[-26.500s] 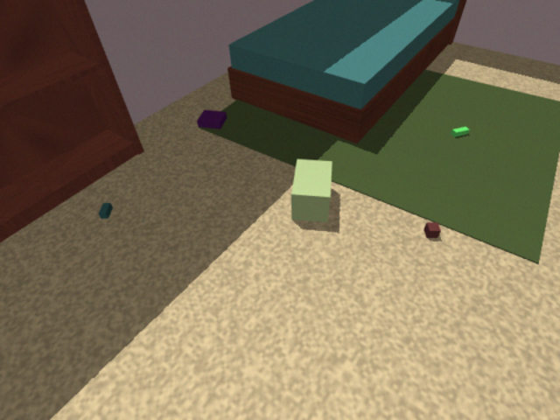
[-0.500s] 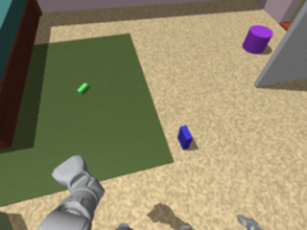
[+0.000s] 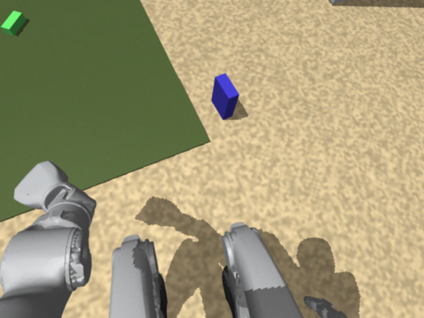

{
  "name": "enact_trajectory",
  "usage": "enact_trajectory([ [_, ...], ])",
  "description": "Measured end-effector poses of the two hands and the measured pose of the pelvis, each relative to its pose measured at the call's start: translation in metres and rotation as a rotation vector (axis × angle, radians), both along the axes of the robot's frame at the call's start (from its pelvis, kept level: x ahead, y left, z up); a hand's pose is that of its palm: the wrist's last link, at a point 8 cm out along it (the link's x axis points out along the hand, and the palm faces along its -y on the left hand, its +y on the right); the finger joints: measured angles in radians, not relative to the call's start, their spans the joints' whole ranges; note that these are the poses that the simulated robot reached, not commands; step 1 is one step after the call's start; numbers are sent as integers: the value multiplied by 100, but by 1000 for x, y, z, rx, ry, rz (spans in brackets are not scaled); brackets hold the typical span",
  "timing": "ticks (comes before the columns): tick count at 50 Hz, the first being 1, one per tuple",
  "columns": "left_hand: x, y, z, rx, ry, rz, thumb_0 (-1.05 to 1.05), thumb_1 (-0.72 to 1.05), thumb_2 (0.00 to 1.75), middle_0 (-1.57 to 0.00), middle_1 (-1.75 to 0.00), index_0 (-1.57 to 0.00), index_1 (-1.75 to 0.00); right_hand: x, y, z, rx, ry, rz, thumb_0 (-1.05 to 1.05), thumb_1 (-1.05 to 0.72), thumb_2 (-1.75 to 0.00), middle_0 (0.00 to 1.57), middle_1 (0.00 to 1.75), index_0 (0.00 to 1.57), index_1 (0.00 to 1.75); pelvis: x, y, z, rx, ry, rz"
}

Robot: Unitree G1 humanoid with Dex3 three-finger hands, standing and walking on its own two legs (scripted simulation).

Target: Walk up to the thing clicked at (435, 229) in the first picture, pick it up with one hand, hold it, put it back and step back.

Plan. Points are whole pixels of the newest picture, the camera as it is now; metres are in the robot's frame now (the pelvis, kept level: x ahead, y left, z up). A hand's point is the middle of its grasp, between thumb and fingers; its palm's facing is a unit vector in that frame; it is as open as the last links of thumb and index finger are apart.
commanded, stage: crouch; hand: left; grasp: from above
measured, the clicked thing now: (69, 198) +0.41 +0.28 -0.20
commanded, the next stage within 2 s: lower in 0.88 s
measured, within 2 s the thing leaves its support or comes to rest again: rests again in 1.74 s
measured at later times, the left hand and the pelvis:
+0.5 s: hand (83, 202) +0.42 +0.28 -0.27, palm faces -0.26 -0.32 -0.91, open 7.8 cm; pelvis -0.01 +0.00 -0.11, yaw -1 degrees
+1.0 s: hand (86, 205) +0.42 +0.29 -0.33, palm faces -0.27 -0.33 -0.91, open 7.7 cm; pelvis -0.01 +0.00 -0.17, yaw -3 degrees
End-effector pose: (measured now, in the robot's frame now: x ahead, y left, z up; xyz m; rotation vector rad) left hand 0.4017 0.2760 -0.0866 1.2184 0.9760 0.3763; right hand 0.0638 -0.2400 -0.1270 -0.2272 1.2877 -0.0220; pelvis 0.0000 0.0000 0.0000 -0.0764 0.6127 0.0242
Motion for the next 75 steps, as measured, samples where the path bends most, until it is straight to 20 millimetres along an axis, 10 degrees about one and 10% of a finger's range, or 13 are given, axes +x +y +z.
enact_trajectory([
  [15,10,8,-101,-12,15,-76,0,29,22,-95,-26,-96,-25,-10,-9,-71,-23,40,49,1,-91,-90,20,30,20,30,-1,3,-80,-11,32,-9],
  [38,20,13,-162,5,-3,-49,1,31,16,-97,-22,-99,-21,-44,-18,-139,27,92,91,1,-92,-91,19,30,20,30,-12,-2,-150,-3,-23,-43],
  [75,29,15,-248,0,2,-68,-1,28,17,-104,-13,-104,-14,-72,-17,-149,42,199,178,0,-92,-91,19,30,20,30,-9,1,-189,-54,-84,-77],
])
